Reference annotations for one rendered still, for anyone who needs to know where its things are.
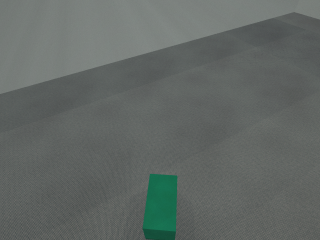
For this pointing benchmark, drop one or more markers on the carton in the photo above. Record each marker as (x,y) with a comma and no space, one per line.
(161,207)

